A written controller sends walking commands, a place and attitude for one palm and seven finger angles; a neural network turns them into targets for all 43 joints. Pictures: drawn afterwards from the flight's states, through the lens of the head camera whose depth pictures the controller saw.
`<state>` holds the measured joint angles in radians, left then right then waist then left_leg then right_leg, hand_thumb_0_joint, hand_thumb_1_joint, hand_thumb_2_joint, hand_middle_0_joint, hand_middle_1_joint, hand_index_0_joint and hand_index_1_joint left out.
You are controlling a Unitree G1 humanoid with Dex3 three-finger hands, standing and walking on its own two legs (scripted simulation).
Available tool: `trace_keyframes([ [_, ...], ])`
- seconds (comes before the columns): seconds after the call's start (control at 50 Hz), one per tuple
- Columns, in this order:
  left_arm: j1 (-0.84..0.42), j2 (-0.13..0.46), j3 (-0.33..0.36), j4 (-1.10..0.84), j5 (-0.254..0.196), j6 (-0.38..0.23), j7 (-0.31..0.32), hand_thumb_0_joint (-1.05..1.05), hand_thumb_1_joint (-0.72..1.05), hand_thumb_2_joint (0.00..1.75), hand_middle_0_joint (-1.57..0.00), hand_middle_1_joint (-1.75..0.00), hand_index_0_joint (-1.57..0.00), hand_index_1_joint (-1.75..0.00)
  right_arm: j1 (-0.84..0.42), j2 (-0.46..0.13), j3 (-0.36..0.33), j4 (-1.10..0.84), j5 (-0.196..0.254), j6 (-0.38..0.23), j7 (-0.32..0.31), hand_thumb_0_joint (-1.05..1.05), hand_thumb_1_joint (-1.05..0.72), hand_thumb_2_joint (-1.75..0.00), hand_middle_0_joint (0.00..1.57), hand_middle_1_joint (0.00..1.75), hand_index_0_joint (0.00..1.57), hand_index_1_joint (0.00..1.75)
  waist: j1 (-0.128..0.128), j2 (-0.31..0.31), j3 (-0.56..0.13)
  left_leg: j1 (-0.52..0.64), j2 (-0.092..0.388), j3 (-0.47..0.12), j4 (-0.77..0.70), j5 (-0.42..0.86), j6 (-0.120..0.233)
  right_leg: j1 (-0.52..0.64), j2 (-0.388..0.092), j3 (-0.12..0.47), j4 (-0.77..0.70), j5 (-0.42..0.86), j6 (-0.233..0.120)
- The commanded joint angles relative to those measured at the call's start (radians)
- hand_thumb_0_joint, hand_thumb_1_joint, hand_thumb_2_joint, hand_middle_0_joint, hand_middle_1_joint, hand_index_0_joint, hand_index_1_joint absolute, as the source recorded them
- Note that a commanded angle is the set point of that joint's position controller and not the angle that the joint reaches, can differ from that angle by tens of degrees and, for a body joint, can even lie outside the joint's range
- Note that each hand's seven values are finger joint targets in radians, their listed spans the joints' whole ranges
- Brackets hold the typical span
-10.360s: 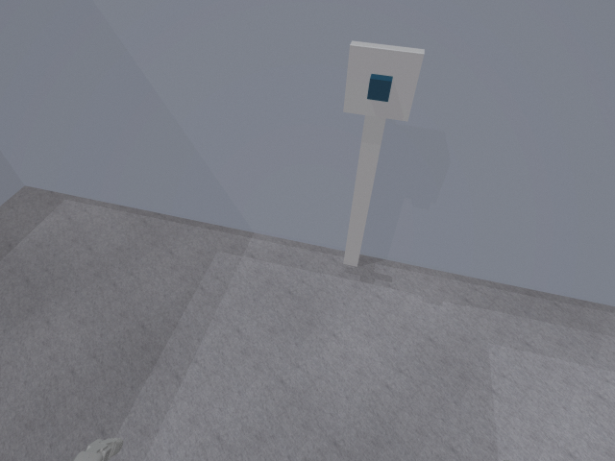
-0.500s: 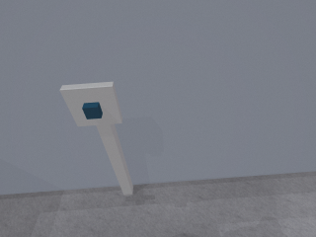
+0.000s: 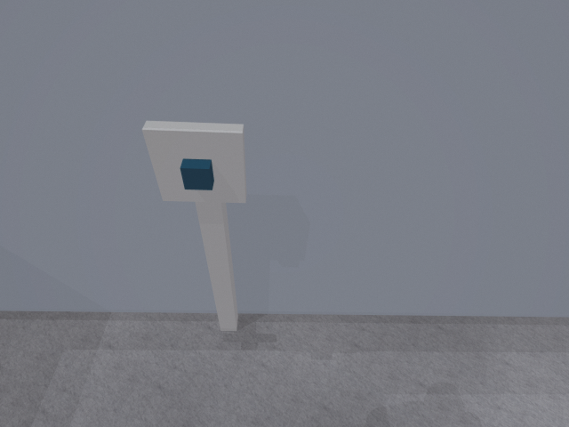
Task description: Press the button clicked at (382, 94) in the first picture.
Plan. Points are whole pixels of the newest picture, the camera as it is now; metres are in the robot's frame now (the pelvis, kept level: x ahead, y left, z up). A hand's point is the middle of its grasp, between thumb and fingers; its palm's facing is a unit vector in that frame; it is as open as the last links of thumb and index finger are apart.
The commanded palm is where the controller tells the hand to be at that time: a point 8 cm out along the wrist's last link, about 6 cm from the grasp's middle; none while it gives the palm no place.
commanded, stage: come to a stop and stand still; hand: left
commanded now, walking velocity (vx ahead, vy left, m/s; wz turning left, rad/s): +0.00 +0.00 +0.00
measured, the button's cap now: (198, 173) +0.55 +0.23 +0.03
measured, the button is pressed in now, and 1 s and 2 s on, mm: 0 0 0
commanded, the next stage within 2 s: look again from close up in 0.14 s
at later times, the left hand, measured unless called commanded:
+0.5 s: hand out of the picture +0.04 +0.19 -0.17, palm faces +0.03 -0.97 -0.26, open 7.4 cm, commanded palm none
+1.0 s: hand out of the picture +0.03 +0.21 -0.16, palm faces +0.04 -0.95 -0.32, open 7.4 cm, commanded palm none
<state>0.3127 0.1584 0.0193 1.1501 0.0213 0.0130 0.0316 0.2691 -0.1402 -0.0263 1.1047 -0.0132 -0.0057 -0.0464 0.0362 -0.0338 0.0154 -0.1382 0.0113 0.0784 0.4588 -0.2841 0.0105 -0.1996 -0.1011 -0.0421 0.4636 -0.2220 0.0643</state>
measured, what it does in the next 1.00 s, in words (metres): stands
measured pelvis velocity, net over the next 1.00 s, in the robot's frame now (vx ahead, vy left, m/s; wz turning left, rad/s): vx -0.03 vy -0.03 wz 0.04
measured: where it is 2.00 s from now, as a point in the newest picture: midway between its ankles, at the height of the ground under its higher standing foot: outside the picture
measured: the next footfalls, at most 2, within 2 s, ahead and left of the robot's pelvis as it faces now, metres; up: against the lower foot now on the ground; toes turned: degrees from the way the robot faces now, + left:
left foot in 1.56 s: +0.14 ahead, +0.13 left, +0.00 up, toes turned +13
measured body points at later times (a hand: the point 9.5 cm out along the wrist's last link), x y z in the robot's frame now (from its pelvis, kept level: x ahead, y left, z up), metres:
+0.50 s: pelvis +0.00 -0.02 -0.01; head -0.01 -0.02 +0.44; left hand +0.03 +0.24 -0.15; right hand +0.02 -0.27 -0.16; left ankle -0.02 +0.11 -0.74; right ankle +0.01 -0.16 -0.74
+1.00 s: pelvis -0.03 -0.03 +0.00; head -0.05 -0.03 +0.45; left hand +0.03 +0.26 -0.13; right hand +0.05 -0.31 -0.14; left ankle -0.02 +0.11 -0.74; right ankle +0.01 -0.16 -0.74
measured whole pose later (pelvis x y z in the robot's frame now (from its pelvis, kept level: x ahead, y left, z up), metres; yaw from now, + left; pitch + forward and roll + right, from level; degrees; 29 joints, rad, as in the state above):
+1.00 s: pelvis -0.03 -0.03 +0.00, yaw +2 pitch -3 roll +0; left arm 0.20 0.30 0.01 1.04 0.02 0.01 0.01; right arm 0.20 -0.31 -0.01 1.05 -0.03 0.02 0.00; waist 0.00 0.00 -0.01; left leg -0.19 0.05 0.02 0.48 -0.26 -0.03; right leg -0.22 -0.07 -0.10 0.46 -0.20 0.02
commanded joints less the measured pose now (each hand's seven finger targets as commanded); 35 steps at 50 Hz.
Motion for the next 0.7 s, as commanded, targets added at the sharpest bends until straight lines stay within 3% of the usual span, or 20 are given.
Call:
trace_keyframes([
  [0.0, 0.046, 0.056, 0.002, -0.010, -0.004, -0.016, 0.002, 0.00, 0.90, 0.90, -0.20, -0.30, -0.20, -0.30, 0.066, -0.097, -0.009, -0.019, 0.008, -0.018, 0.004, 0.00, -0.90, -0.90, 0.20, 0.30, 0.20, 0.30, -0.018, 0.068, 0.080, -0.069, 0.122, -0.103, -0.151, 0.197, 0.010, 0.013, -0.013, 0.022, -0.073, 0.124, -0.040],
  [0.06, 0.040, 0.059, -0.001, -0.009, -0.006, -0.018, 0.004, 0.00, 0.90, 0.90, -0.20, -0.30, -0.20, -0.30, 0.070, -0.099, -0.008, -0.009, 0.009, -0.021, 0.005, 0.00, -0.90, -0.90, 0.20, 0.30, 0.20, 0.30, -0.021, 0.056, 0.057, -0.040, 0.120, -0.098, -0.147, 0.219, 0.006, 0.021, -0.017, 0.022, -0.081, 0.129, -0.041],
  [0.2, 0.028, 0.063, -0.002, -0.010, -0.007, -0.021, 0.006, 0.00, 0.90, 0.90, -0.20, -0.30, -0.20, -0.30, 0.082, -0.091, -0.005, 0.006, 0.008, -0.023, 0.007, 0.00, -0.90, -0.90, 0.20, 0.30, 0.20, 0.30, -0.021, 0.050, 0.079, -0.057, 0.113, -0.088, -0.162, 0.179, 0.000, 0.031, -0.018, 0.027, -0.096, 0.130, -0.045],
  [0.22, -0.049, 0.250, -0.009, -0.113, 0.008, -0.032, -0.002, 0.00, 0.90, 0.90, -0.20, -0.30, -0.20, -0.30, 0.028, -0.258, -0.010, -0.112, 0.000, -0.009, 0.023, 0.00, -0.90, -0.90, 0.20, 0.30, 0.20, 0.30, -0.068, 0.024, 0.196, -0.160, 0.064, -0.105, -0.129, 0.238, -0.009, -0.042, 0.013, -0.011, -0.021, 0.113, -0.072],
  [0.24, 0.006, 0.157, 0.012, -0.128, -0.003, -0.029, 0.009, 0.00, 0.90, 0.90, -0.20, -0.30, -0.20, -0.30, 0.018, -0.194, -0.021, -0.127, -0.012, -0.029, 0.019, 0.00, -0.90, -0.90, 0.20, 0.30, 0.20, 0.30, -0.021, -0.024, 0.040, -0.140, 0.105, -0.117, -0.058, 0.148, 0.018, -0.003, -0.007, 0.025, 0.013, 0.044, -0.067],
  [0.26, -0.006, 0.152, 0.018, -0.123, 0.006, -0.030, 0.010, 0.00, 0.90, 0.90, -0.20, -0.30, -0.20, -0.30, 0.039, -0.183, -0.033, -0.117, -0.010, -0.035, 0.012, 0.00, -0.90, -0.90, 0.20, 0.30, 0.20, 0.30, -0.045, 0.005, -0.029, -0.117, 0.098, -0.120, -0.048, 0.159, 0.025, 0.011, -0.008, 0.022, 0.031, 0.081, -0.079],
  [0.28, 0.001, 0.139, 0.005, -0.134, 0.000, -0.027, 0.007, 0.00, 0.90, 0.90, -0.20, -0.30, -0.20, -0.30, 0.054, -0.174, -0.025, -0.116, -0.008, -0.032, 0.010, 0.00, -0.90, -0.90, 0.20, 0.30, 0.20, 0.30, -0.041, 0.036, -0.064, -0.108, 0.101, -0.131, -0.047, 0.112, 0.027, 0.017, -0.005, 0.022, 0.021, 0.055, -0.079],
  [0.34, -0.012, 0.158, 0.016, -0.166, 0.002, -0.026, 0.005, 0.00, 0.90, 0.90, -0.20, -0.30, -0.20, -0.30, 0.037, -0.183, -0.035, -0.133, -0.006, -0.024, 0.014, 0.00, -0.90, -0.90, 0.20, 0.30, 0.20, 0.30, -0.039, 0.077, -0.027, -0.163, 0.102, -0.133, -0.042, 0.046, 0.028, 0.006, 0.000, 0.020, 0.012, 0.034, -0.081],
  [0.46, -0.050, 0.230, 0.035, -0.186, -0.005, -0.044, 0.002, 0.00, 0.90, 0.90, -0.20, -0.30, -0.20, -0.30, 0.006, -0.230, -0.044, -0.136, -0.003, -0.028, 0.017, 0.00, -0.90, -0.90, 0.20, 0.30, 0.20, 0.30, -0.042, 0.047, -0.007, -0.129, 0.090, -0.098, 0.001, 0.194, 0.022, 0.013, -0.022, 0.038, 0.004, 0.182, -0.098],
  [0.58, -0.110, 0.284, 0.039, -0.196, -0.005, -0.046, -0.006, 0.00, 0.90, 0.90, -0.20, -0.30, -0.20, -0.30, -0.056, -0.275, -0.042, -0.145, -0.005, -0.020, 0.026, 0.00, -0.90, -0.90, 0.20, 0.30, 0.20, 0.30, -0.042, 0.006, 0.036, -0.128, 0.086, -0.098, -0.034, 0.116, 0.016, -0.013, -0.032, 0.063, -0.057, 0.087, -0.099],
  [0.68, -0.150, 0.315, 0.037, -0.197, -0.006, -0.045, -0.014, 0.00, 0.90, 0.90, -0.20, -0.30, -0.20, -0.30, -0.101, -0.317, -0.038, -0.147, -0.008, -0.021, 0.035, 0.00, -0.90, -0.90, 0.20, 0.30, 0.20, 0.30, -0.041, 0.033, 0.015, -0.110, 0.090, -0.108, -0.068, 0.082, 0.013, -0.010, -0.034, 0.071, -0.092, 0.009, -0.094],
])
